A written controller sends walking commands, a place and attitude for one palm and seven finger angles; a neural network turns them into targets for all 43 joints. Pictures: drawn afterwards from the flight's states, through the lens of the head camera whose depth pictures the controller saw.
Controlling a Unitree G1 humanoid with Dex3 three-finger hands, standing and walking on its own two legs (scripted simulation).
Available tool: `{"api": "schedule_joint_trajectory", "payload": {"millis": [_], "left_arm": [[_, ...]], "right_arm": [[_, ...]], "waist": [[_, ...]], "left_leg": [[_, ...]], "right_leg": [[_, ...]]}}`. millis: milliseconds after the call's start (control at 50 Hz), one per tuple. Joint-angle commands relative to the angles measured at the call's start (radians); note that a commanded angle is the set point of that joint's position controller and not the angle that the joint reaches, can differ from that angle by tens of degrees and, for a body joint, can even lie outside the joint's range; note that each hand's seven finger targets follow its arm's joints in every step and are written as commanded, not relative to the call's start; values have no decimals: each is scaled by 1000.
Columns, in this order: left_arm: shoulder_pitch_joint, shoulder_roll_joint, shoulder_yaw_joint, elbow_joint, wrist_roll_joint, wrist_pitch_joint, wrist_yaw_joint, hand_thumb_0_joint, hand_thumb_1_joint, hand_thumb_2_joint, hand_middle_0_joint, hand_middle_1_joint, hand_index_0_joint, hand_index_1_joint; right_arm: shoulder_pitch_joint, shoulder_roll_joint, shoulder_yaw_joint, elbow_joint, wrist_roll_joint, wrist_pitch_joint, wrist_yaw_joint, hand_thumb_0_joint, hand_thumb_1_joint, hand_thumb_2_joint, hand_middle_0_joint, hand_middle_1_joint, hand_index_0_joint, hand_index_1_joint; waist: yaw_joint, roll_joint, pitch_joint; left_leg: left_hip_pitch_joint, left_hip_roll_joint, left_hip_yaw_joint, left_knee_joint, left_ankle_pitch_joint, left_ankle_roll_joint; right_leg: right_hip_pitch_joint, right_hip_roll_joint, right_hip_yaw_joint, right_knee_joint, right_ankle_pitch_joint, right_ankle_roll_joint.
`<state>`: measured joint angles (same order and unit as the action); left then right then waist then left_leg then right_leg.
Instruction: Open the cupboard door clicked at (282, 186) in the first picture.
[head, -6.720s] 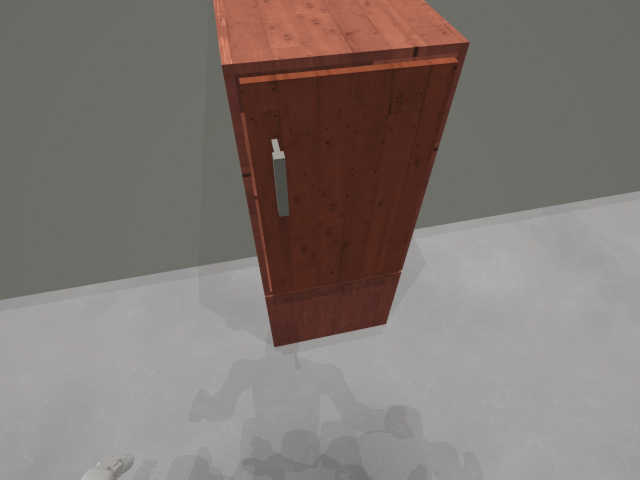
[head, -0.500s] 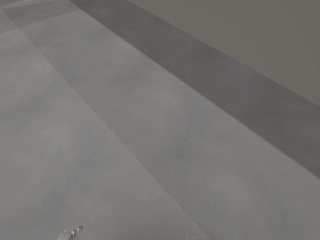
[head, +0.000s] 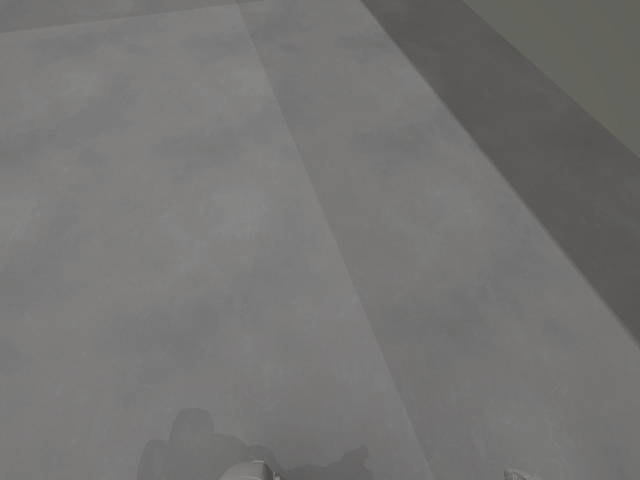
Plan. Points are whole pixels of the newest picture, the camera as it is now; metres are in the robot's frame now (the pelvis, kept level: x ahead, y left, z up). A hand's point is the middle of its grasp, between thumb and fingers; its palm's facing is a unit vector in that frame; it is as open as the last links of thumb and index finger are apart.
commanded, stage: turn to face it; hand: left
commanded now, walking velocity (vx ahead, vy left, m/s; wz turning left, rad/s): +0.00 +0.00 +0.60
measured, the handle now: out of the picture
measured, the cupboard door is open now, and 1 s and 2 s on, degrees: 0 0 0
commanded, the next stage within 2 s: none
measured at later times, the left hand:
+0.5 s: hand out of the picture +0.11 +0.24 -0.13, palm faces +0.27 -0.92 -0.26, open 7.4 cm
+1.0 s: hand out of the picture -0.10 +0.24 -0.18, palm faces +0.60 -0.75 -0.26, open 7.4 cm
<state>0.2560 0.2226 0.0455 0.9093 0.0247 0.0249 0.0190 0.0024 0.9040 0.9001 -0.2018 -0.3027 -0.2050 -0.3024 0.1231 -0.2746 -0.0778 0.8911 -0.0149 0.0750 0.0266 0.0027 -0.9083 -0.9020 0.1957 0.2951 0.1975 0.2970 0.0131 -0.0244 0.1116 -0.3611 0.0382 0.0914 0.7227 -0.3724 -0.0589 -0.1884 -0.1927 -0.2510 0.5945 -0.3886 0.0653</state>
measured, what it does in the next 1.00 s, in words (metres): steps on the spot, turning left: left foot, then right foot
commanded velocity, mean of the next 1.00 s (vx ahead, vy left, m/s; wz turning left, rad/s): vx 0.00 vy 0.00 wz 0.60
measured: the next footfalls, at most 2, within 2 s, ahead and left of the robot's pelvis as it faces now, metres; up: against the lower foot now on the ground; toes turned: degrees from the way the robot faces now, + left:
left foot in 0.02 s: +0.04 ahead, +0.12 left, +0.00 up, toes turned +7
right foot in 0.52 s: +0.10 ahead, -0.11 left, +0.00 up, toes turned +16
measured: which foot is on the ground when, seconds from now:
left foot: up 0.00-0.00, down 0.02-0.52, up 0.54-0.94, down 0.96-1.00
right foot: down 0.00-0.02, up 0.04-0.50, down 0.52-0.96, up 0.98-1.00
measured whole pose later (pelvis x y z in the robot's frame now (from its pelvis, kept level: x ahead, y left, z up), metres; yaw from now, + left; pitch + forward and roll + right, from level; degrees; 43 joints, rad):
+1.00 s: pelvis +0.00 +0.03 -0.01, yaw +36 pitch +0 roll +0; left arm 0.25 0.28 0.07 0.91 0.01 0.06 0.02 0.00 0.91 0.90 -0.20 -0.30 -0.20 -0.30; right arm 0.13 -0.26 -0.07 0.88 -0.01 0.04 0.03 0.00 -0.91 -0.90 0.20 0.30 0.20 0.30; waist 0.02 -0.06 0.11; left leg -0.33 0.01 0.08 0.67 -0.32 0.03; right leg -0.34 -0.20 -0.16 0.87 -0.52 0.09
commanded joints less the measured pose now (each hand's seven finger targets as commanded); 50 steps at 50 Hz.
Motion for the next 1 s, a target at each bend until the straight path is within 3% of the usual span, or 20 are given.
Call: {"api": "schedule_joint_trajectory", "payload": {"millis": [0,20,40,100,140,340,440,460,480,500,520,560,620,820,880,900,920,940,960,980], "left_arm": [[-8,137,51,-116,-21,-18,-5,0,900,900,-200,-300,-200,-300],[-59,113,36,-144,-14,-6,1,0,900,900,-200,-300,-200,-300],[-71,128,41,-145,-8,2,5,0,900,900,-200,-300,-200,-300],[-87,130,51,-99,-7,3,-1,0,900,900,-200,-300,-200,-300],[-49,127,51,-82,-7,6,-7,0,900,900,-200,-300,-200,-300],[-152,102,40,-137,-16,6,1,0,900,900,-200,-300,-200,-300],[-64,107,41,-131,-25,-12,8,0,900,900,-200,-300,-200,-300],[-26,126,45,-123,-22,-23,10,0,900,900,-200,-300,-200,-300],[1,184,58,-119,-13,-35,16,0,900,900,-200,-300,-200,-300],[12,272,73,-125,0,-38,21,0,900,900,-200,-300,-200,-300],[12,264,66,-131,-7,-31,22,0,900,900,-200,-300,-200,-300],[-112,184,53,-152,-11,-31,26,0,900,900,-200,-300,-200,-300],[-112,141,34,-144,-6,-38,18,0,900,900,-200,-300,-200,-300],[0,217,60,-91,7,-19,12,0,900,900,-200,-300,-200,-300],[1,225,68,-81,3,-12,7,0,900,900,-200,-300,-200,-300],[-6,217,68,-85,-7,-8,6,0,900,900,-200,-300,-200,-300],[5,163,59,-111,-16,-5,-1,0,900,900,-200,-300,-200,-300],[-57,102,36,-154,-15,-2,-1,0,900,900,-200,-300,-200,-300],[-93,132,35,-160,-8,8,4,0,900,900,-200,-300,-200,-300],[-114,119,40,-143,-5,12,8,0,900,900,-200,-300,-200,-300]], "right_arm": [[209,-261,-69,-52,-6,-66,-11,0,-900,-900,200,300,200,300],[266,-300,-74,-24,12,-59,-19,0,-900,-900,200,300,200,300],[240,-265,-64,-23,9,-55,-24,0,-900,-900,200,300,200,300],[91,-169,-33,-63,-3,-64,-43,0,-900,-900,200,300,200,300],[62,-159,-26,-73,-1,-70,-43,0,-900,-900,200,300,200,300],[104,-165,-41,-57,-10,-59,-39,0,-900,-900,200,300,200,300],[57,-162,-48,-68,-5,-52,-37,0,-900,-900,200,300,200,300],[52,-145,-47,-71,1,-52,-35,0,-900,-900,200,300,200,300],[80,-87,-40,-75,11,-56,-29,0,-900,-900,200,300,200,300],[93,-33,-32,-98,10,-57,-29,0,-900,-900,200,300,200,300],[84,-89,-45,-99,-1,-50,-32,0,-900,-900,200,300,200,300],[105,-76,-48,-58,-5,-28,-19,0,-900,-900,200,300,200,300],[97,-59,-36,-40,-7,-20,-2,0,-900,-900,200,300,200,300],[-27,-38,-12,-75,4,-26,9,0,-900,-900,200,300,200,300],[36,-53,-14,-71,3,-41,4,0,-900,-900,200,300,200,300],[111,-92,-24,-54,1,-50,4,0,-900,-900,200,300,200,300],[178,-206,-52,-46,-5,-62,-2,0,-900,-900,200,300,200,300],[245,-289,-70,-32,5,-63,-14,0,-900,-900,200,300,200,300],[264,-279,-63,-13,6,-55,-19,0,-900,-900,200,300,200,300],[224,-237,-55,-18,0,-60,-28,0,-900,-900,200,300,200,300]], "waist": [[-114,282,-314],[-128,313,-343],[-111,214,-309],[-60,212,-187],[-34,179,-183],[-51,164,-146],[-2,181,-180],[18,131,-190],[27,-28,-228],[33,-299,-234],[29,-194,-222],[-32,-154,-146],[-37,-147,-91],[29,-221,-108],[-1,-182,-167],[-45,-94,-216],[-82,191,-275],[-117,372,-285],[-118,232,-275],[-108,238,-232]], "left_leg": [[526,309,-408,-308,756,178],[530,405,-469,-278,1072,278],[487,395,-383,-267,1018,292],[285,229,-306,-304,811,218],[269,185,-278,-319,765,200],[200,171,-444,-336,578,242],[86,118,-494,-247,582,203],[25,79,-472,-195,497,164],[-121,4,-396,-71,255,97],[-277,-142,-175,177,-204,11],[-243,-87,-193,368,-255,15],[-230,-40,-191,500,-126,5],[-234,-15,-124,516,-25,-19],[-78,-7,5,100,-63,-8],[62,-32,33,-132,44,11],[207,-14,-5,-280,194,23],[407,187,-284,-335,472,111],[452,381,-525,-341,915,234],[424,401,-443,-308,881,274],[352,336,-417,-330,768,260]], "right_leg": [[-352,39,55,467,-87,34],[-439,67,172,584,-301,41],[-446,35,211,631,-250,30],[-407,52,255,642,-81,40],[-383,73,245,612,-20,45],[-292,136,261,305,-42,43],[-43,181,246,-6,88,21],[67,160,254,-156,194,18],[240,0,388,-273,244,-22],[289,-279,652,-299,419,-146],[163,-329,620,-281,454,-224],[47,-214,474,-298,355,-191],[44,-129,279,-254,499,-165],[83,-179,157,-189,532,-170],[79,-169,98,-57,555,-118],[14,-154,68,88,496,-77],[-228,-36,37,322,153,0],[-427,70,116,499,-319,49],[-420,40,196,577,-280,30],[-434,37,217,604,-221,28]]}}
